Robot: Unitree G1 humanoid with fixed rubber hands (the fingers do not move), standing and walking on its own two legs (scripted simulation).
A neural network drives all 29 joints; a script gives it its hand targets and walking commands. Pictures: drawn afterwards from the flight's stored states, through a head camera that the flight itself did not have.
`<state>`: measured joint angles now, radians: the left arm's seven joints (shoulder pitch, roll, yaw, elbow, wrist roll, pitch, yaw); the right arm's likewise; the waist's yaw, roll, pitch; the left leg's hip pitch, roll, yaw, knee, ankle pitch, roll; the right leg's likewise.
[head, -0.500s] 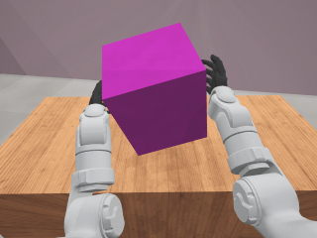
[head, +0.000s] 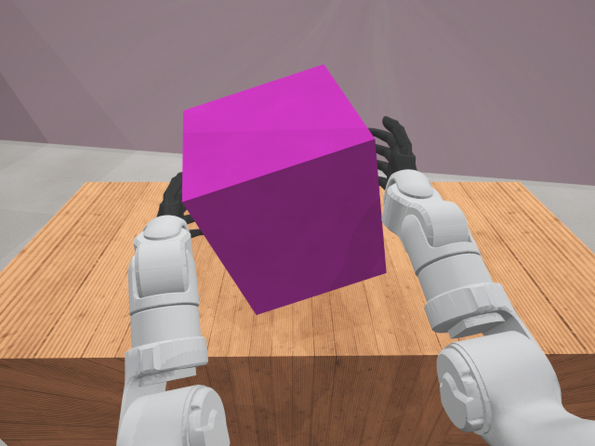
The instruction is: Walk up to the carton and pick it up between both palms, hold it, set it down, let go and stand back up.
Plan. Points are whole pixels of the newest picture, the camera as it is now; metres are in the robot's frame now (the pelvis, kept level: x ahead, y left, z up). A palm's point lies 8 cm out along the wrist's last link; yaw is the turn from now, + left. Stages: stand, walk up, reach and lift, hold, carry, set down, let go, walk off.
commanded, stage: hold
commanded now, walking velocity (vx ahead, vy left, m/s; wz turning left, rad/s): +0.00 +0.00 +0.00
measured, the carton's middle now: (288, 194) +0.42 +0.00 +0.20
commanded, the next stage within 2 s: set down in 1.00 s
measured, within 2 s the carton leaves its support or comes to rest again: neither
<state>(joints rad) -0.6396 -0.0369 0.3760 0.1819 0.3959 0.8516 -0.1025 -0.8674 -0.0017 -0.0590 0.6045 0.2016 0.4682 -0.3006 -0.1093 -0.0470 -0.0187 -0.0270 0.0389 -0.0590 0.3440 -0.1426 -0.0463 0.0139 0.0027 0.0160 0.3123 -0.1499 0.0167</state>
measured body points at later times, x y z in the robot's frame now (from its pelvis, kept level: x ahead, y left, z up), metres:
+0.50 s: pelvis +0.02 +0.00 +0.00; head -0.04 +0.03 +0.45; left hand +0.40 +0.15 +0.19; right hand +0.40 -0.14 +0.23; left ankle +0.05 +0.15 -0.75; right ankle +0.03 -0.13 -0.75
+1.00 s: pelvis +0.00 +0.00 +0.00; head -0.07 +0.03 +0.44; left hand +0.38 +0.16 +0.22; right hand +0.38 -0.14 +0.25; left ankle +0.05 +0.15 -0.75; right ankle +0.03 -0.13 -0.75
